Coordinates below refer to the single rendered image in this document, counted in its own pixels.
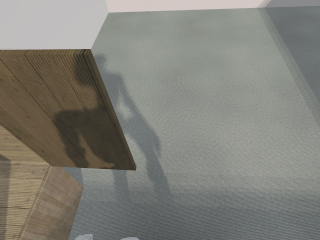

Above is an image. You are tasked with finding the cupboard door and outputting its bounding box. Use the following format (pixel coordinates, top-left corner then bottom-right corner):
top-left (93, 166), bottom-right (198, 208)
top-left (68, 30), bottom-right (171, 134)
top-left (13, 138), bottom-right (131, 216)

top-left (0, 49), bottom-right (137, 171)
